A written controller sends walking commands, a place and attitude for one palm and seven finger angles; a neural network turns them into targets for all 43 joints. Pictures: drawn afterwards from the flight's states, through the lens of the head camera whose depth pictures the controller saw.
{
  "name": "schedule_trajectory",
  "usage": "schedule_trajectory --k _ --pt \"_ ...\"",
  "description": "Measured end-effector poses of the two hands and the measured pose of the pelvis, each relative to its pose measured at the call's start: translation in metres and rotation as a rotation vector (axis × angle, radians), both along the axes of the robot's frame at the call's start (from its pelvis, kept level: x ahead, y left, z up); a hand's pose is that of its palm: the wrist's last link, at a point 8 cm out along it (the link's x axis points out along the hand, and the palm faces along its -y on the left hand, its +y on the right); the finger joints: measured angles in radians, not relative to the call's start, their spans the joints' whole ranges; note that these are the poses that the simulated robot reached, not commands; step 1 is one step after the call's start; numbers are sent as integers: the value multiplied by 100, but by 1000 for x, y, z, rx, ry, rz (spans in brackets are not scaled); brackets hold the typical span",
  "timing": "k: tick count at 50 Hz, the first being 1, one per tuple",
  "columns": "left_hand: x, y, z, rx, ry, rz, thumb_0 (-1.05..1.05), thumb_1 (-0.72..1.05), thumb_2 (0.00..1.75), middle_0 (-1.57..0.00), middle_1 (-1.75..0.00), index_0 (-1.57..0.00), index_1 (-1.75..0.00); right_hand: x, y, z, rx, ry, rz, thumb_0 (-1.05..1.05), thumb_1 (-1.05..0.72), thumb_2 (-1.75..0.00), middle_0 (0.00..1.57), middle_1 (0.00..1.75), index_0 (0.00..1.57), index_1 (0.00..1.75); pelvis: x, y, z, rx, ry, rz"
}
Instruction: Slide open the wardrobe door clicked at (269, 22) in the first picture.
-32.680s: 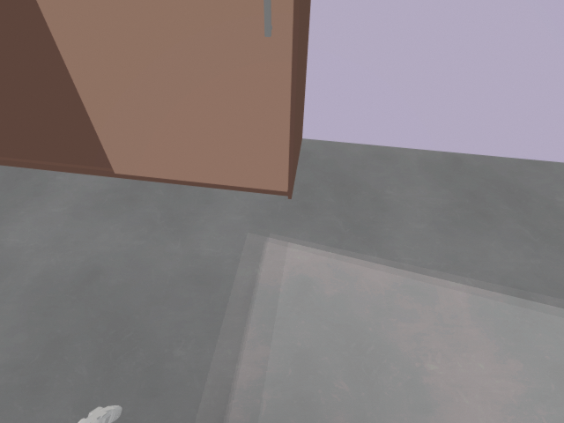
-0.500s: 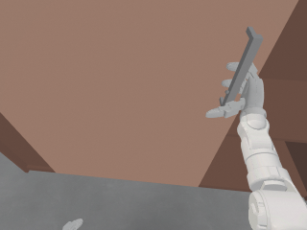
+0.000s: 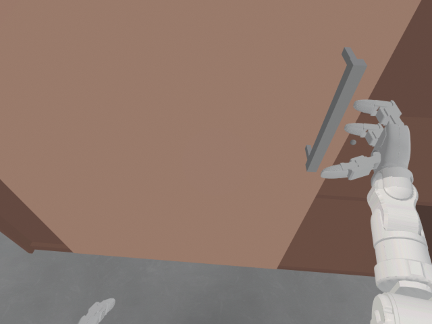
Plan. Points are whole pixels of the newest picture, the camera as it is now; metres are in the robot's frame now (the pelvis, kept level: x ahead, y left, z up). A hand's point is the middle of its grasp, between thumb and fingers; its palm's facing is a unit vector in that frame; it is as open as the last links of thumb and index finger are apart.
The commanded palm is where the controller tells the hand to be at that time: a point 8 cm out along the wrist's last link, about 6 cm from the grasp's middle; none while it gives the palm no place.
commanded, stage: slip the hand off the handle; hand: right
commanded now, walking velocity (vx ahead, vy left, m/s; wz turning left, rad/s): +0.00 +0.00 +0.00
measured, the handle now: (327, 117) +0.46 -0.15 +0.17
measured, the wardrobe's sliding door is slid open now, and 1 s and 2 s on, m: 0.69 0.69 0.69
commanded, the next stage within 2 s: draw the hand back to the body in 0.68 s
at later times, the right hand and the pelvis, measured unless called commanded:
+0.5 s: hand (365, 178) +0.33 -0.19 +0.15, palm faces +0.17 +0.98 -0.13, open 14.7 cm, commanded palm +0.29 -0.24 +0.15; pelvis +0.01 +0.02 +0.00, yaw -1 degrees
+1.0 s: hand (376, 207) +0.28 -0.19 +0.16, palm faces +0.04 +1.00 -0.04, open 14.7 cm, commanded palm +0.23 -0.25 +0.15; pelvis +0.00 +0.02 +0.00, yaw -2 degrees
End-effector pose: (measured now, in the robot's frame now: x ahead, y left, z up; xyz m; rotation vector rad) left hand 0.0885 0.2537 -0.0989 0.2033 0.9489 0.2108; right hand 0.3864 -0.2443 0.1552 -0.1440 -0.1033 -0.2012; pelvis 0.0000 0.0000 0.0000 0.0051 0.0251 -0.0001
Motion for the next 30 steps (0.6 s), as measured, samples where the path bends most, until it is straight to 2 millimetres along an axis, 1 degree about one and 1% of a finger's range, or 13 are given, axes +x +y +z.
schedule_trajectory --k 2,4,8,13,17,24,26,30 --pt "1 3 -1 3 8 -6 1 90 90 -20 -30 -21 -30 -4 -8 3 -6 -2 -1 -1 55 -20 33 119 29 117 1 2 0 1 0 -8" --pt "3 6 -2 3 10 -10 1 90 90 -20 -30 -21 -30 -8 -11 5 -9 -5 17 -1 55 -20 31 118 27 117 2 4 0 3 0 -14" --pt "11 11 -1 -2 -13 -15 1 90 90 -20 -30 -21 -30 -21 -3 3 -3 -12 81 -1 55 -20 28 117 26 116 5 5 -1 4 -3 -20" --pt "29 12 3 -7 -74 -23 1 91 90 -20 -30 -21 -30 -36 6 -12 35 15 96 -1 55 -20 26 116 25 116 7 9 -1 0 -15 -18" --pt "46 8 8 -11 -133 -46 1 91 90 -20 -30 -20 -30 -49 7 -15 26 2 58 -1 55 -20 26 116 25 115 8 12 -2 -3 -26 -12" --pt "75 -2 16 -34 -219 -102 1 91 90 -20 -30 -20 -30 -79 3 2 -7 -62 44 -1 55 -20 26 116 25 115 11 16 -2 -5 -46 -17" --pt "83 -5 18 -39 -239 -115 1 90 90 -20 -30 -21 -30 -88 1 2 -3 -47 47 -1 55 -20 25 115 25 115 11 17 -2 -5 -54 -22" --pt "95 -9 23 -42 -278 -138 1 90 90 -20 -30 -21 -30 -104 2 -6 17 1 53 -1 55 -20 25 115 25 115 9 19 -2 -5 -67 -29"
